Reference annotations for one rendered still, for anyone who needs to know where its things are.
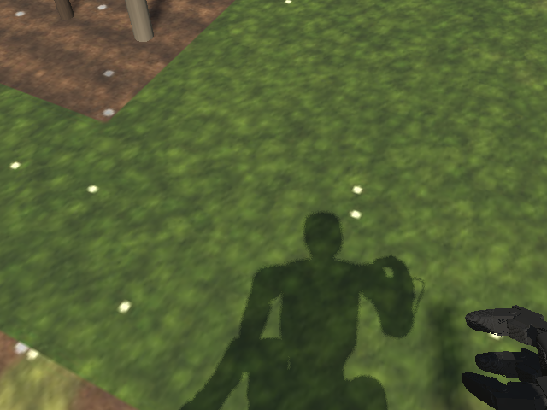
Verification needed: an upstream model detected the right robot hand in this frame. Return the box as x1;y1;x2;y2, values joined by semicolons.
462;305;547;410

